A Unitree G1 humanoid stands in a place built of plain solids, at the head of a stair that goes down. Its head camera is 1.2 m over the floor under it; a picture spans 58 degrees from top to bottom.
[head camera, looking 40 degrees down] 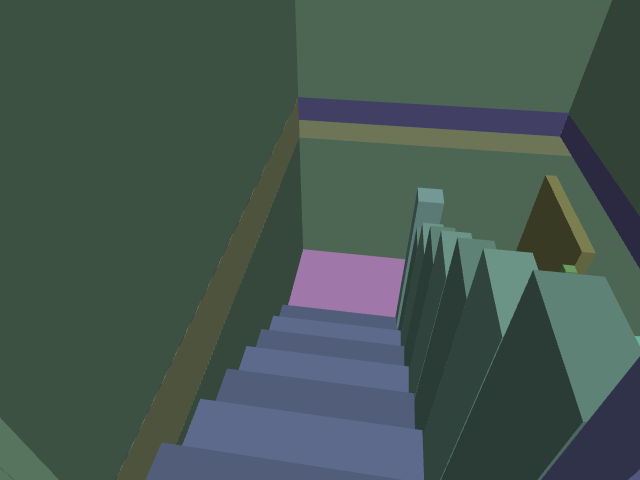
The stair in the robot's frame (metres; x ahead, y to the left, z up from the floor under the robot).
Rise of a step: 0.18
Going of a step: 0.26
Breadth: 0.85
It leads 8 degrees to the right of straight ahead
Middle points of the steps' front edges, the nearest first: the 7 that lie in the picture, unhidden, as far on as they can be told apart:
0.58 0.08 -0.17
0.83 0.04 -0.35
1.08 0.01 -0.53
1.34 -0.03 -0.70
1.59 -0.07 -0.88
1.84 -0.11 -1.06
2.09 -0.14 -1.23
